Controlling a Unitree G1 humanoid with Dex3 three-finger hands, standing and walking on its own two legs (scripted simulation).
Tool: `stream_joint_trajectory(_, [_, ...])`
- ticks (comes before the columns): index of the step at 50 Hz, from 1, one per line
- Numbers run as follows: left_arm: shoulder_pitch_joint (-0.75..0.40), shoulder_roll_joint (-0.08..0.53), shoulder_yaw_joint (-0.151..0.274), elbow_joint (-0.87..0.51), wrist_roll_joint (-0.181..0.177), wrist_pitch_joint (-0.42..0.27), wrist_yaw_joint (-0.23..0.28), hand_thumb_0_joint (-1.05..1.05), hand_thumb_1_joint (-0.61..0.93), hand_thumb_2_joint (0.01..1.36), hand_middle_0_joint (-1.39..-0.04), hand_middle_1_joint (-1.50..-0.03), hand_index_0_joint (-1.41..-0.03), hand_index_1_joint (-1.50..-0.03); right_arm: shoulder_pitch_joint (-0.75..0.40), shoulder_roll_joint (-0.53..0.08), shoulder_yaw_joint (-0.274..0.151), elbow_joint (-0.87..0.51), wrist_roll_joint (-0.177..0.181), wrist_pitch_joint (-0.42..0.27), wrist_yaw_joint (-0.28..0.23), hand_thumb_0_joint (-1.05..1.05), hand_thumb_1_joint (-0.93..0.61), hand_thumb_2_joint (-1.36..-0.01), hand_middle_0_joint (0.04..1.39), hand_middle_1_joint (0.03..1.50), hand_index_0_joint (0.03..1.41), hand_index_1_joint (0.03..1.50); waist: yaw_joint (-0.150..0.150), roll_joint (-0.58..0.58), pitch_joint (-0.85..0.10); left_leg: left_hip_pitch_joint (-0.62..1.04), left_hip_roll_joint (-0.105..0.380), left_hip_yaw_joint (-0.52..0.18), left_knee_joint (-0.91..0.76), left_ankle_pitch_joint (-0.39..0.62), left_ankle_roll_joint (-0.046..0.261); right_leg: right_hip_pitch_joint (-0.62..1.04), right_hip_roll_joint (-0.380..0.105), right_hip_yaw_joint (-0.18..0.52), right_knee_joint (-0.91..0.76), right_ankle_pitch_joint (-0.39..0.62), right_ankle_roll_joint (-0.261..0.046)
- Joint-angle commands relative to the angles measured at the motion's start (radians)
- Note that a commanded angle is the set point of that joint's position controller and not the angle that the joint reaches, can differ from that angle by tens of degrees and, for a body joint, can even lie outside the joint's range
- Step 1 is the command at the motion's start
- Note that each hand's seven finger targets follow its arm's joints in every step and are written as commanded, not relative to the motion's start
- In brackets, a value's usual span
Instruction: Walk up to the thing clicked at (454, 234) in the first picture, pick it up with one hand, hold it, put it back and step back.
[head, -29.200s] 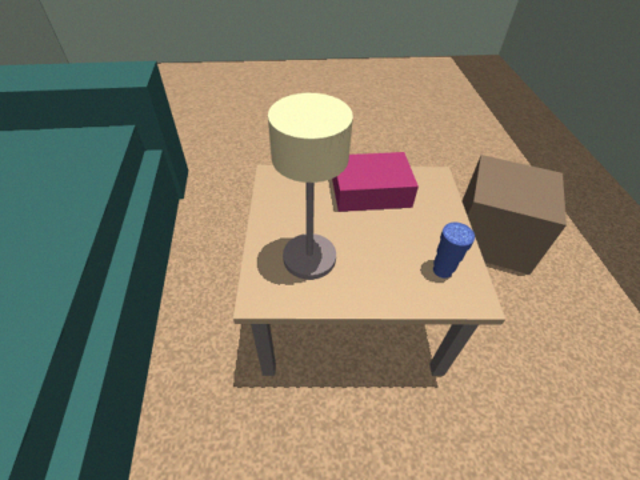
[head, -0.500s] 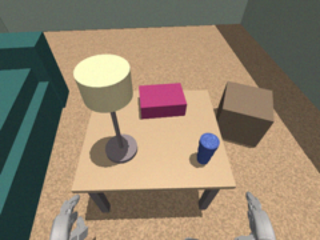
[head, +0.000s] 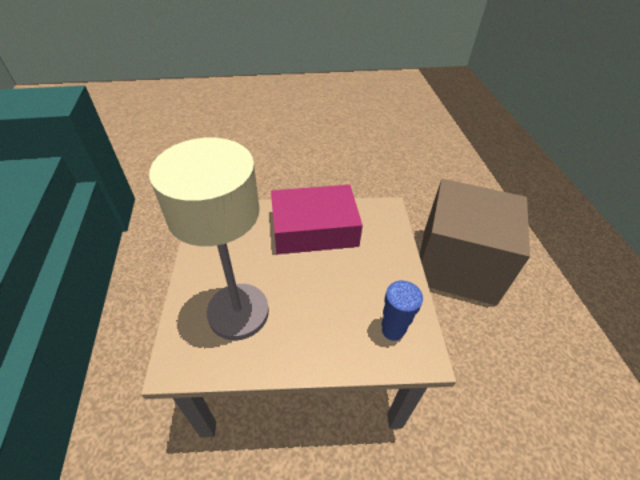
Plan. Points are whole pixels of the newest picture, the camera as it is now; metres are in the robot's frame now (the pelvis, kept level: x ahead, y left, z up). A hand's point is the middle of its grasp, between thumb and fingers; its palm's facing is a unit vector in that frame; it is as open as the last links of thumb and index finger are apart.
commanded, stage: stand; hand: right
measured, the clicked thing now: (398, 314) +0.49 -0.19 -0.27
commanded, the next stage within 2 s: step back in 1.96 s
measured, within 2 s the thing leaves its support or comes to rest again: neither
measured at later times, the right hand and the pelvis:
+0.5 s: hand out of the picture +0.03 -0.24 -0.15, palm faces -0.03 +0.94 -0.35, open 7.4 cm; pelvis -0.01 +0.00 +0.01, yaw +0 degrees
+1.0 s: hand out of the picture +0.06 -0.23 -0.14, palm faces -0.03 +0.94 -0.35, open 7.4 cm; pelvis +0.00 +0.02 +0.02, yaw +0 degrees
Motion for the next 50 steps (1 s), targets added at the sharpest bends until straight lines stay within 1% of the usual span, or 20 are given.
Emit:
stream_joint_trajectory(1, [-0.068,0.198,0.032,-0.030,-0.002,-0.020,0.007,0.000,0.899,0.900,-0.200,-0.300,-0.200,-0.300,-0.061,-0.194,-0.039,-0.007,0.008,-0.029,-0.017,0.000,-0.900,-0.900,0.200,0.300,0.200,0.300,0.001,-0.005,-0.004,0.028,0.064,-0.083,-0.169,0.139,0.054,0.028,-0.094,0.120,-0.196,0.127,-0.034])
stream_joint_trajectory(4, [-0.085,0.206,0.031,-0.001,-0.001,-0.022,0.005,0.000,0.899,0.900,-0.200,-0.300,-0.200,-0.300,-0.060,-0.184,-0.034,0.031,0.009,-0.025,-0.014,0.000,-0.900,-0.900,0.200,0.300,0.200,0.300,-0.002,-0.012,0.011,0.032,0.064,-0.078,-0.194,0.113,0.049,0.043,-0.097,0.120,-0.234,0.080,-0.031])
stream_joint_trajectory(5, [-0.089,0.205,0.032,0.006,-0.002,-0.021,0.005,0.000,0.899,0.900,-0.200,-0.300,-0.200,-0.300,-0.061,-0.193,-0.036,0.040,0.007,-0.027,-0.014,0.000,-0.900,-0.900,0.200,0.300,0.200,0.300,-0.001,0.002,0.004,0.025,0.069,-0.082,-0.209,0.108,0.050,0.061,-0.096,0.117,-0.232,0.094,-0.030])
stream_joint_trajectory(8, [-0.078,0.198,0.027,0.032,-0.001,-0.023,0.002,0.000,0.899,0.900,-0.200,-0.300,-0.200,-0.300,-0.079,-0.189,-0.035,0.062,0.010,-0.024,-0.010,0.000,-0.900,-0.900,0.200,0.300,0.200,0.300,0.008,0.001,0.029,0.030,0.062,-0.078,-0.217,0.087,0.049,0.049,-0.101,0.124,-0.266,0.047,-0.026])
stream_joint_trajectory(9, [-0.088,0.208,0.031,0.034,-0.001,-0.023,0.002,0.000,0.899,0.900,-0.200,-0.300,-0.200,-0.300,-0.072,-0.187,-0.036,0.068,0.009,-0.024,-0.010,0.000,-0.900,-0.900,0.200,0.300,0.200,0.300,0.003,-0.010,0.021,0.035,0.064,-0.076,-0.220,0.086,0.048,0.048,-0.103,0.126,-0.271,0.037,-0.027])
stream_joint_trajectory(11, [-0.096,0.200,0.028,0.042,-0.003,-0.026,0.001,0.000,0.899,0.900,-0.200,-0.300,-0.200,-0.300,-0.076,-0.187,-0.035,0.078,0.010,-0.026,-0.008,0.000,-0.900,-0.900,0.200,0.300,0.200,0.300,0.003,0.001,0.010,0.045,0.070,-0.079,-0.227,0.121,0.048,0.070,-0.109,0.124,-0.270,0.089,-0.024])
stream_joint_trajectory(17, [-0.099,0.200,0.026,0.069,-0.001,-0.026,0.003,0.000,0.899,0.900,-0.200,-0.300,-0.200,-0.300,-0.095,-0.193,-0.035,0.098,0.012,-0.023,-0.007,0.000,-0.900,-0.900,0.200,0.300,0.200,0.300,0.008,-0.007,0.005,0.058,0.071,-0.079,-0.239,0.115,0.048,0.073,-0.108,0.113,-0.290,0.086,-0.013])
stream_joint_trajectory(18, [-0.112,0.205,0.026,0.070,-0.003,-0.026,0.002,0.000,0.899,0.900,-0.200,-0.300,-0.200,-0.300,-0.083,-0.190,-0.032,0.106,0.011,-0.023,-0.007,0.000,-0.900,-0.900,0.200,0.300,0.200,0.300,0.001,-0.004,0.025,0.046,0.073,-0.079,-0.251,0.108,0.047,0.069,-0.108,0.116,-0.289,0.091,-0.013])
stream_joint_trajectory(20, [-0.111,0.199,0.023,0.073,-0.005,-0.027,0.002,0.000,0.899,0.900,-0.200,-0.300,-0.200,-0.300,-0.091,-0.192,-0.030,0.108,0.012,-0.023,-0.005,0.000,-0.900,-0.900,0.200,0.300,0.200,0.300,0.005,0.008,0.002,0.047,0.077,-0.082,-0.255,0.126,0.048,0.101,-0.109,0.107,-0.278,0.124,-0.011])
stream_joint_trajectory(21, [-0.103,0.197,0.021,0.075,-0.004,-0.026,0.002,0.000,0.899,0.900,-0.200,-0.300,-0.200,-0.300,-0.099,-0.193,-0.030,0.108,0.012,-0.022,-0.004,0.000,-0.900,-0.900,0.200,0.300,0.200,0.300,0.010,0.002,0.016,0.048,0.069,-0.076,-0.253,0.103,0.047,0.074,-0.107,0.108,-0.292,0.085,-0.007])
stream_joint_trajectory(22, [-0.114,0.203,0.022,0.078,-0.004,-0.024,0.002,0.000,0.899,0.900,-0.200,-0.300,-0.200,-0.300,-0.097,-0.196,-0.032,0.111,0.011,-0.021,-0.006,0.000,-0.900,-0.900,0.200,0.300,0.200,0.300,0.003,0.000,0.028,0.044,0.071,-0.077,-0.260,0.079,0.047,0.065,-0.106,0.111,-0.292,0.071,-0.009])
stream_joint_trajectory(29, [-0.119,0.200,0.014,0.084,-0.008,-0.025,0.001,0.000,0.899,0.900,-0.200,-0.300,-0.200,-0.300,-0.102,-0.202,-0.028,0.122,0.015,-0.024,-0.005,0.000,-0.900,-0.900,0.200,0.300,0.200,0.300,0.005,0.013,-0.009,0.050,0.084,-0.082,-0.277,0.157,0.049,0.122,-0.116,0.098,-0.273,0.182,-0.008])
stream_joint_trajectory(35, [-0.114,0.204,0.011,0.091,-0.008,-0.022,0.001,0.000,0.899,0.900,-0.200,-0.300,-0.200,-0.300,-0.118,-0.211,-0.031,0.125,0.015,-0.026,-0.005,0.000,-0.900,-0.900,0.200,0.300,0.200,0.300,0.009,0.004,-0.008,0.074,0.083,-0.081,-0.287,0.148,0.047,0.103,-0.116,0.094,-0.272,0.161,-0.008])
stream_joint_trajectory(37, [-0.123,0.212,0.013,0.087,-0.008,-0.024,0.003,0.000,0.899,0.900,-0.200,-0.300,-0.200,-0.300,-0.117,-0.216,-0.033,0.124,0.018,-0.025,-0.004,0.000,-0.900,-0.900,0.200,0.300,0.200,0.300,0.008,-0.005,-0.018,0.078,0.089,-0.082,-0.282,0.191,0.051,0.122,-0.123,0.095,-0.271,0.199,-0.008])
stream_joint_trajectory(39, [-0.111,0.202,0.008,0.092,-0.008,-0.025,0.002,0.000,0.899,0.900,-0.200,-0.300,-0.200,-0.300,-0.125,-0.219,-0.033,0.124,0.019,-0.025,-0.001,0.000,-0.900,-0.900,0.200,0.300,0.200,0.300,0.009,-0.004,-0.002,0.085,0.082,-0.081,-0.283,0.170,0.050,0.096,-0.119,0.093,-0.285,0.168,-0.003])
stream_joint_trajectory(41, [-0.124,0.210,0.009,0.083,-0.008,-0.029,0.003,0.000,0.899,0.900,-0.200,-0.300,-0.200,-0.300,-0.118,-0.214,-0.032,0.123,0.018,-0.025,-0.001,0.000,-0.900,-0.900,0.200,0.300,0.200,0.300,0.001,-0.010,-0.029,0.091,0.086,-0.074,-0.270,0.223,0.050,0.122,-0.128,0.097,-0.281,0.230,-0.004])
stream_joint_trajectory(43, [-0.121,0.206,0.006,0.084,-0.009,-0.027,0.004,0.000,0.899,0.900,-0.200,-0.300,-0.200,-0.300,-0.126,-0.217,-0.033,0.124,0.019,-0.023,0.000,0.000,-0.900,-0.900,0.200,0.300,0.200,0.300,0.003,0.001,-0.009,0.083,0.082,-0.076,-0.278,0.187,0.050,0.102,-0.125,0.096,-0.289,0.186,-0.001])
stream_joint_trajectory(47, [-0.121,0.212,0.009,0.081,-0.008,-0.027,0.004,0.000,0.899,0.900,-0.200,-0.300,-0.200,-0.300,-0.127,-0.221,-0.034,0.123,0.019,-0.022,0.000,0.000,-0.900,-0.900,0.200,0.300,0.200,0.300,0.002,0.005,-0.018,0.070,0.083,-0.076,-0.286,0.179,0.051,0.123,-0.126,0.095,-0.289,0.196,-0.002])
stream_joint_trajectory(49, [-0.115,0.212,0.008,0.081,-0.010,-0.028,0.002,0.000,0.899,0.900,-0.200,-0.300,-0.200,-0.300,-0.135,-0.221,-0.033,0.120,0.021,-0.024,0.001,0.000,-0.900,-0.900,0.200,0.300,0.200,0.300,0.005,0.009,-0.026,0.095,0.087,-0.075,-0.280,0.219,0.051,0.121,-0.130,0.095,-0.281,0.226,-0.003])
stream_joint_trajectory(50, [-0.121,0.212,0.009,0.076,-0.009,-0.030,0.003,0.000,0.899,0.900,-0.200,-0.300,-0.200,-0.300,-0.130,-0.222,-0.033,0.119,0.019,-0.026,0.001,0.000,-0.900,-0.900,0.200,0.300,0.200,0.300,0.002,0.016,-0.047,0.092,0.091,-0.074,-0.276,0.270,0.053,0.147,-0.133,0.091,-0.271,0.274,-0.003])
